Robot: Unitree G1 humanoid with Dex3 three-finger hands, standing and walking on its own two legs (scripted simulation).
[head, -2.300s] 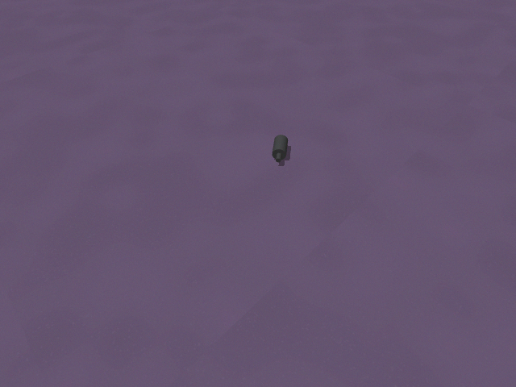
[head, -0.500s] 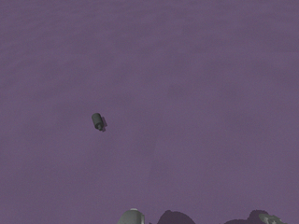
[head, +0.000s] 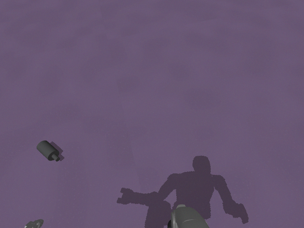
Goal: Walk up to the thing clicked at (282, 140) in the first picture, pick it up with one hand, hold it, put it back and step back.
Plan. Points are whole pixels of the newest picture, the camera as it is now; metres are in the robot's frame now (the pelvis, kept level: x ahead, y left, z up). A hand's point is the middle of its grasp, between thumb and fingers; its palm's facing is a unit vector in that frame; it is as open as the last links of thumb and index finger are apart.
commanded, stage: walk up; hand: left
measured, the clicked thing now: (50, 152) +0.73 +0.68 -0.72
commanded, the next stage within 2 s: none
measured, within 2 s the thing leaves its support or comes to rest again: neither
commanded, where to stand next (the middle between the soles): +0.23 +0.70 m, yaw -41 degrees
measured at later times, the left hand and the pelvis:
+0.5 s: hand out of the picture +0.21 +0.57 -0.15, palm faces -0.19 -0.72 -0.67, open 7.4 cm; pelvis +0.09 +0.23 -0.05, yaw -13 degrees
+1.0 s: hand out of the picture +0.32 +0.68 -0.11, palm faces -0.32 -0.72 -0.62, open 7.4 cm; pelvis +0.13 +0.42 -0.03, yaw -22 degrees
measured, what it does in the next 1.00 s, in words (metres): steps to the left, turning right: right foot, then left foot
